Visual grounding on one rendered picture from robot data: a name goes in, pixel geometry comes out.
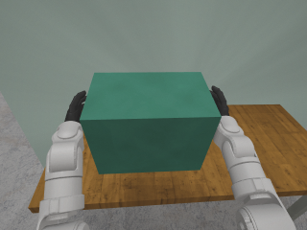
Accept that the carton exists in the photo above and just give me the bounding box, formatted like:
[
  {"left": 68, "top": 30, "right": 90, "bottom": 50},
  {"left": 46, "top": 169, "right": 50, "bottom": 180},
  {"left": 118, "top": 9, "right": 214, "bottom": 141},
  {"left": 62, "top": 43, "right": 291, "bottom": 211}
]
[{"left": 80, "top": 72, "right": 222, "bottom": 174}]

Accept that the left robot upper arm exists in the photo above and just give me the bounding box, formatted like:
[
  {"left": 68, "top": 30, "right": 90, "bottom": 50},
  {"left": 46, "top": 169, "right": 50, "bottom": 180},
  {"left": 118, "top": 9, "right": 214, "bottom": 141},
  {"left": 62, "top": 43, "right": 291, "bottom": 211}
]
[{"left": 42, "top": 220, "right": 90, "bottom": 230}]

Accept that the table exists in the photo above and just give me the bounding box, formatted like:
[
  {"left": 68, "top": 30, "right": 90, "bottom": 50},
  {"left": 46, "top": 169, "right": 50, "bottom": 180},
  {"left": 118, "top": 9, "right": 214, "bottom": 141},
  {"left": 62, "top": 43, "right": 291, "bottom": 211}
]
[{"left": 28, "top": 104, "right": 307, "bottom": 221}]

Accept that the robot right hand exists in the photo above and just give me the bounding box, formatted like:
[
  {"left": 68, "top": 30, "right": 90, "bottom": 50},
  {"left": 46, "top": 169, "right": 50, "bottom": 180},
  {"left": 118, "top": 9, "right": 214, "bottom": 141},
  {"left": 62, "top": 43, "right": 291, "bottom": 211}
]
[{"left": 209, "top": 85, "right": 229, "bottom": 116}]

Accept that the left robot forearm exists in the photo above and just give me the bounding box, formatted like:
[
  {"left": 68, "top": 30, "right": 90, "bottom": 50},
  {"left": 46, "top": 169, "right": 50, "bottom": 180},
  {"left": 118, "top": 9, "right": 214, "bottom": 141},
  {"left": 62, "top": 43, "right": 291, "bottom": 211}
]
[{"left": 36, "top": 121, "right": 84, "bottom": 230}]

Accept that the robot left hand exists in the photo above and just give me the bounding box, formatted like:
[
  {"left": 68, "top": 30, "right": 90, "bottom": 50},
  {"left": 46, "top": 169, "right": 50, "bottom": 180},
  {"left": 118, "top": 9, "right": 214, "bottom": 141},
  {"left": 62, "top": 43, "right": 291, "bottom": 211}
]
[{"left": 64, "top": 90, "right": 87, "bottom": 123}]

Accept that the right robot upper arm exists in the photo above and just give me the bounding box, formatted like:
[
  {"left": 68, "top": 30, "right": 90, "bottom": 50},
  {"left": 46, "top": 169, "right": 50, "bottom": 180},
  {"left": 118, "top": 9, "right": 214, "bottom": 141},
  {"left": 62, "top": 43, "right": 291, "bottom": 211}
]
[{"left": 236, "top": 203, "right": 295, "bottom": 230}]

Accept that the right robot forearm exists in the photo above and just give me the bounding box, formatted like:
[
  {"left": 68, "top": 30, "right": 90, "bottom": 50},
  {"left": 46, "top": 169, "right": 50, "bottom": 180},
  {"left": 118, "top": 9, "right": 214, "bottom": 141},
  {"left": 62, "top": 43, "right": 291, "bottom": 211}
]
[{"left": 213, "top": 115, "right": 296, "bottom": 230}]

